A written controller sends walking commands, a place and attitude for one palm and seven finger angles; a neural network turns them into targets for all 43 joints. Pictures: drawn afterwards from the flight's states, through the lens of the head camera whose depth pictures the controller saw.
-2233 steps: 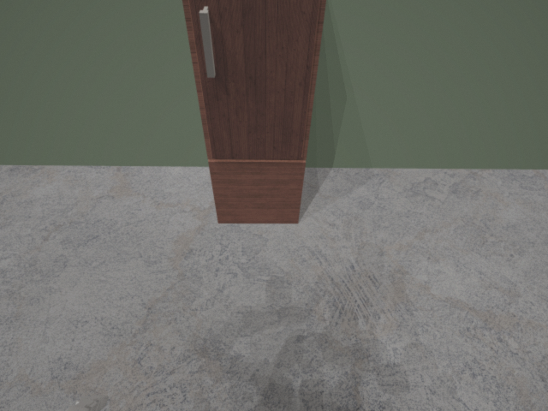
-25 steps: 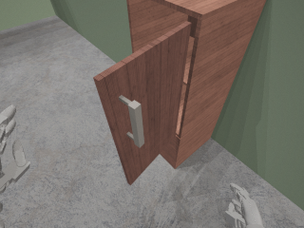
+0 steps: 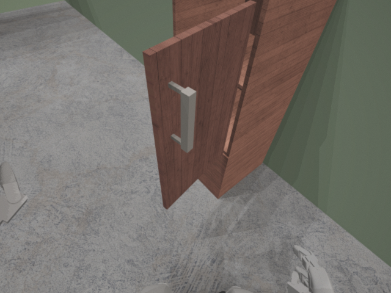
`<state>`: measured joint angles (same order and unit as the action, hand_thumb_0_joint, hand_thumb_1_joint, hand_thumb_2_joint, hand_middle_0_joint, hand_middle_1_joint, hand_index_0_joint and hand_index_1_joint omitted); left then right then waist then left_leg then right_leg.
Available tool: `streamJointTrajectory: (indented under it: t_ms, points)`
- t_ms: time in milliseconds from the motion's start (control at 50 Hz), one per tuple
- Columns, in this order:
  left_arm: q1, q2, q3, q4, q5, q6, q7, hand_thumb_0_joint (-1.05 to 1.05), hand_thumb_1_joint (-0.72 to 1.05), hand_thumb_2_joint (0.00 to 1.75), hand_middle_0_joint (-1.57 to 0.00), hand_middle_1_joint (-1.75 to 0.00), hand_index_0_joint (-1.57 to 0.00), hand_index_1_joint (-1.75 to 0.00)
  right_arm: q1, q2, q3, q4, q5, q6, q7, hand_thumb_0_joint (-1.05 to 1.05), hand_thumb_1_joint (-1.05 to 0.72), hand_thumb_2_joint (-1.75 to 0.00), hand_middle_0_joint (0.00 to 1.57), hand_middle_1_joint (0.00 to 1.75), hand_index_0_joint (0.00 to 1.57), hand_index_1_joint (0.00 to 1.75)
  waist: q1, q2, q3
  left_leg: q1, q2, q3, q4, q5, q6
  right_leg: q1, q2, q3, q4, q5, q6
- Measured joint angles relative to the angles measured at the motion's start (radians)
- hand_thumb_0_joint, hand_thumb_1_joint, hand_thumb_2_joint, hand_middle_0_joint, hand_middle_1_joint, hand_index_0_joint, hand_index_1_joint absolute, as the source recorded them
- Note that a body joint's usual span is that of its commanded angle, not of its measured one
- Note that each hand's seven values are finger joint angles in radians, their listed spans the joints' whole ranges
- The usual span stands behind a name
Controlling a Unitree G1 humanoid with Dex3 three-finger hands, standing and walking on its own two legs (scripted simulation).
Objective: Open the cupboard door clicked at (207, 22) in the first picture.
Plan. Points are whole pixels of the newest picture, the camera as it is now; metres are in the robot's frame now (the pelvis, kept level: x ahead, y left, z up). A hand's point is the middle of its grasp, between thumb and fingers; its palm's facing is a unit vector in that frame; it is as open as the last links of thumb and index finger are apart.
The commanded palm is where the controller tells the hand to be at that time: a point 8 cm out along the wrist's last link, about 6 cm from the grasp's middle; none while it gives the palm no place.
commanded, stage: step back with the hand held close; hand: left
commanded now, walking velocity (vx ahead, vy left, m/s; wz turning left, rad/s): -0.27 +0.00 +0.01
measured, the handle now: (180, 119) +0.44 +0.07 +0.11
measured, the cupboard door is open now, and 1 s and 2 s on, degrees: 99 99 99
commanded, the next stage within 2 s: stop stepping back and stand still in 0.54 s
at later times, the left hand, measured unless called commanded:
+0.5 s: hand out of the picture +0.13 +0.25 +0.18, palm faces +0.32 -0.81 -0.49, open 7.4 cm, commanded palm +0.08 +0.30 +0.20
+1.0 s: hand out of the picture +0.02 +0.30 +0.18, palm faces +0.49 -0.80 -0.34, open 7.4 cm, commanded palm -0.03 +0.32 +0.20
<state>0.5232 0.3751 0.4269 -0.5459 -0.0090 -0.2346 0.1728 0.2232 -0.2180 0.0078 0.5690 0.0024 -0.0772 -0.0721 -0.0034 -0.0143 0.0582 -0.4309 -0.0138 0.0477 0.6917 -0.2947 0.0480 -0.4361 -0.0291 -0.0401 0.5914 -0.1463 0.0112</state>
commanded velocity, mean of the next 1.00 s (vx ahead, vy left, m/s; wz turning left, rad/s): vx -0.15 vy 0.00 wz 0.02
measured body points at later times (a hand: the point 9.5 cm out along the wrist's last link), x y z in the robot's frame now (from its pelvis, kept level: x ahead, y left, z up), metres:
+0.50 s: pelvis -0.07 +0.00 +0.01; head -0.06 +0.03 +0.46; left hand +0.11 +0.29 +0.21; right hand +0.11 -0.25 -0.05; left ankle +0.03 +0.08 -0.72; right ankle -0.10 -0.13 -0.72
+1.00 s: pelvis -0.17 +0.02 +0.01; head -0.20 +0.06 +0.45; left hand -0.01 +0.34 +0.20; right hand -0.04 -0.22 -0.07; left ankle -0.12 +0.11 -0.72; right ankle -0.23 -0.10 -0.72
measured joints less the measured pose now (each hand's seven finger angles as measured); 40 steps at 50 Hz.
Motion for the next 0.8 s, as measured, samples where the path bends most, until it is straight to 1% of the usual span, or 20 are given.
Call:
streamJointTrajectory:
  t_ms: [40, 80, 120, 140, 180, 200, 240, 280, 320, 360, 400, 460, 480, 520, 560, 620, 680, 740, 780, 800]
  points:
    - [0.001, 0.007, 0.001, -0.005, 0.000, -0.007, 0.004, 0.01, 0.89, 0.90, -0.21, -0.31, -0.21, -0.30, 0.002, 0.000, 0.001, 0.005, -0.003, -0.002, -0.005, 0.01, -0.90, -0.89, 0.20, 0.30, 0.20, 0.30, -0.005, 0.000, 0.002, -0.005, 0.004, 0.001, -0.006, 0.038, 0.008, -0.011, 0.006, 0.003, 0.016, -0.035, 0.003]
    - [-0.006, 0.020, 0.009, 0.003, 0.009, -0.010, 0.004, 0.01, 0.89, 0.90, -0.21, -0.31, -0.21, -0.30, 0.009, 0.005, -0.003, 0.006, -0.008, -0.010, -0.013, 0.01, -0.90, -0.89, 0.20, 0.30, 0.20, 0.30, -0.016, 0.012, 0.006, -0.007, 0.012, -0.011, -0.017, 0.080, 0.017, -0.014, 0.032, 0.022, 0.094, -0.111, 0.009]
    - [-0.012, 0.036, 0.023, 0.018, 0.013, -0.013, 0.002, 0.01, 0.89, 0.90, -0.21, -0.31, -0.22, -0.30, 0.021, 0.021, -0.008, 0.017, -0.013, -0.021, -0.014, 0.01, -0.90, -0.89, 0.20, 0.30, 0.20, 0.30, -0.021, 0.018, -0.003, -0.007, 0.016, -0.029, -0.039, 0.092, 0.015, 0.011, 0.061, 0.040, 0.187, -0.176, 0.008]
    - [-0.010, 0.040, 0.031, 0.023, 0.012, -0.014, 0.002, 0.01, 0.89, 0.90, -0.21, -0.31, -0.22, -0.30, 0.026, 0.029, -0.009, 0.023, -0.015, -0.028, -0.010, 0.01, -0.90, -0.89, 0.20, 0.30, 0.20, 0.30, -0.020, 0.019, -0.013, -0.009, 0.019, -0.035, -0.056, 0.101, 0.012, 0.037, 0.071, 0.041, 0.203, -0.204, 0.005]
    - [0.000, 0.041, 0.044, 0.027, 0.002, -0.018, 0.003, 0.01, 0.89, 0.90, -0.21, -0.31, -0.22, -0.30, 0.029, 0.039, -0.004, 0.035, -0.018, -0.043, -0.002, 0.01, -0.90, -0.89, 0.20, 0.30, 0.20, 0.30, -0.011, 0.017, -0.035, -0.016, 0.025, -0.036, -0.096, 0.129, 0.004, 0.110, 0.078, 0.036, 0.158, -0.239, -0.001]
    - [0.006, 0.039, 0.047, 0.026, -0.005, -0.018, 0.003, 0.01, 0.89, 0.90, -0.21, -0.31, -0.21, -0.30, 0.025, 0.043, 0.000, 0.040, -0.019, -0.050, 0.003, 0.01, -0.90, -0.89, 0.20, 0.30, 0.20, 0.30, -0.005, 0.013, -0.044, -0.021, 0.028, -0.031, -0.118, 0.145, 0.000, 0.151, 0.075, 0.034, 0.105, -0.243, -0.006]
    - [0.014, 0.038, 0.047, 0.018, -0.019, -0.018, -0.001, 0.01, 0.89, 0.90, -0.21, -0.31, -0.21, -0.30, 0.005, 0.048, 0.010, 0.045, -0.021, -0.060, 0.014, 0.01, -0.90, -0.89, 0.20, 0.30, 0.20, 0.30, 0.010, -0.003, -0.055, -0.040, 0.029, -0.012, -0.153, 0.177, -0.007, 0.230, 0.064, 0.040, -0.039, -0.194, -0.017]
    - [-0.002, 0.024, 0.026, 0.020, -0.025, -0.022, -0.012, 0.01, 0.89, 0.90, -0.20, -0.31, -0.21, -0.30, -0.046, 0.040, 0.015, 0.055, -0.022, -0.058, 0.019, 0.01, -0.90, -0.89, 0.20, 0.30, 0.20, 0.30, 0.024, 0.011, -0.030, -0.051, 0.050, -0.004, -0.185, 0.212, -0.015, 0.237, 0.080, 0.051, -0.112, -0.210, -0.020]
    - [-0.017, 0.025, -0.006, 0.020, -0.030, -0.015, -0.024, 0.01, 0.89, 0.90, -0.20, -0.31, -0.21, -0.30, -0.086, 0.031, 0.013, 0.056, -0.012, -0.051, 0.017, 0.01, -0.90, -0.89, 0.20, 0.30, 0.20, 0.30, 0.022, 0.027, 0.001, -0.042, 0.064, -0.007, -0.220, 0.250, -0.020, 0.229, 0.095, 0.049, -0.117, -0.164, -0.019]
    - [-0.007, 0.044, -0.029, 0.010, -0.037, -0.007, -0.038, 0.02, 0.89, 0.90, -0.20, -0.31, -0.21, -0.30, -0.103, 0.024, 0.009, 0.047, -0.001, -0.042, 0.013, 0.01, -0.90, -0.89, 0.20, 0.30, 0.20, 0.30, 0.010, 0.035, 0.010, -0.042, 0.068, -0.016, -0.218, 0.261, -0.024, 0.226, 0.103, 0.043, -0.108, -0.155, -0.022]
    - [0.024, 0.066, -0.037, -0.003, -0.042, -0.004, -0.050, 0.02, 0.89, 0.90, -0.21, -0.31, -0.21, -0.30, -0.103, 0.016, 0.003, 0.037, 0.007, -0.033, 0.007, 0.01, -0.90, -0.89, 0.20, 0.30, 0.20, 0.30, -0.005, 0.036, 0.002, -0.051, 0.057, -0.040, -0.173, 0.204, -0.033, 0.230, 0.104, 0.038, -0.093, -0.163, -0.023]
    - [0.069, 0.091, -0.025, -0.014, -0.040, -0.006, -0.058, 0.01, 0.89, 0.90, -0.21, -0.31, -0.22, -0.30, -0.079, 0.002, -0.009, 0.030, 0.008, -0.017, -0.004, 0.01, -0.90, -0.89, 0.20, 0.30, 0.20, 0.30, -0.008, 0.029, -0.031, -0.037, 0.029, -0.067, -0.072, 0.091, -0.053, 0.235, 0.099, 0.042, -0.081, -0.169, -0.020]
    - [0.073, 0.096, -0.019, -0.013, -0.039, -0.006, -0.058, 0.01, 0.88, 0.90, -0.21, -0.31, -0.22, -0.30, -0.069, -0.003, -0.013, 0.031, 0.007, -0.012, -0.009, 0.01, -0.90, -0.89, 0.20, 0.30, 0.20, 0.30, -0.008, 0.026, -0.043, -0.019, 0.020, -0.073, -0.080, 0.098, -0.051, 0.235, 0.098, 0.041, -0.080, -0.169, -0.016]
    - [0.047, 0.107, -0.002, 0.002, -0.039, -0.007, -0.055, 0.01, 0.88, 0.90, -0.21, -0.31, -0.22, -0.30, -0.061, -0.008, -0.017, 0.035, 0.007, -0.004, -0.019, 0.01, -0.90, -0.89, 0.20, 0.30, 0.20, 0.30, -0.003, 0.006, -0.041, 0.002, 0.002, -0.071, -0.132, 0.189, -0.016, 0.232, 0.082, 0.043, -0.074, -0.165, -0.004]
    - [0.008, 0.108, 0.013, 0.036, -0.043, -0.011, -0.051, 0.01, 0.88, 0.90, -0.21, -0.31, -0.22, -0.30, -0.064, -0.007, -0.015, 0.036, -0.001, -0.010, -0.020, 0.01, -0.90, -0.89, 0.20, 0.30, 0.20, 0.30, 0.010, -0.009, -0.029, 0.017, -0.005, -0.059, -0.189, 0.215, 0.011, 0.193, 0.086, 0.067, 0.012, -0.237, -0.003]
    - [-0.018, 0.094, 0.016, 0.050, -0.045, -0.001, -0.040, 0.01, 0.89, 0.90, -0.21, -0.31, -0.22, -0.30, -0.065, 0.004, -0.011, 0.035, -0.015, -0.043, -0.009, 0.01, -0.90, -0.89, 0.20, 0.30, 0.20, 0.30, 0.014, 0.002, -0.020, 0.033, 0.007, -0.070, -0.299, 0.293, 0.018, 0.137, 0.120, 0.080, 0.198, -0.328, -0.016]
    - [0.008, 0.079, 0.002, 0.010, -0.050, 0.016, -0.028, 0.02, 0.89, 0.90, -0.21, -0.31, -0.21, -0.30, -0.058, 0.022, 0.002, 0.032, -0.017, -0.063, 0.005, 0.01, -0.90, -0.89, 0.20, 0.30, 0.20, 0.30, 0.023, 0.002, -0.032, 0.043, 0.021, -0.070, -0.394, 0.366, 0.013, 0.147, 0.119, 0.057, 0.237, -0.354, -0.022]
    - [0.037, 0.073, -0.022, -0.021, -0.050, 0.035, -0.023, 0.02, 0.89, 0.90, -0.20, -0.31, -0.21, -0.30, -0.051, 0.043, 0.015, 0.029, -0.021, -0.067, 0.010, 0.01, -0.90, -0.89, 0.20, 0.30, 0.20, 0.30, 0.017, 0.000, -0.055, 0.034, 0.021, -0.073, -0.454, 0.389, -0.006, 0.217, 0.112, 0.024, 0.134, -0.392, -0.034]
    - [0.053, 0.086, -0.022, -0.040, -0.052, 0.050, -0.023, 0.02, 0.89, 0.90, -0.20, -0.31, -0.21, -0.30, -0.048, 0.057, 0.023, 0.020, -0.025, -0.064, 0.011, 0.01, -0.90, -0.89, 0.20, 0.30, 0.20, 0.30, 0.009, -0.014, -0.065, 0.003, 0.006, -0.066, -0.454, 0.358, -0.035, 0.290, 0.105, 0.002, -0.035, -0.387, -0.052]
    - [0.066, 0.103, -0.007, -0.057, -0.054, 0.054, -0.021, 0.02, 0.89, 0.90, -0.21, -0.31, -0.21, -0.30, -0.052, 0.064, 0.030, 0.011, -0.025, -0.061, 0.013, 0.01, -0.90, -0.89, 0.20, 0.30, 0.20, 0.30, 0.013, -0.041, -0.067, -0.035, -0.012, -0.043, -0.407, 0.304, -0.052, 0.320, 0.084, 0.007, -0.132, -0.370, -0.073]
